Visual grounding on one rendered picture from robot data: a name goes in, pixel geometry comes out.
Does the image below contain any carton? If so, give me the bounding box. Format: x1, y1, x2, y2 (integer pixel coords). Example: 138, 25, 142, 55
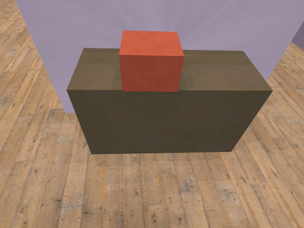
119, 30, 184, 92

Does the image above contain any pedestal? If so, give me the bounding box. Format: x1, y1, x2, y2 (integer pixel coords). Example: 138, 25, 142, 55
67, 48, 273, 154

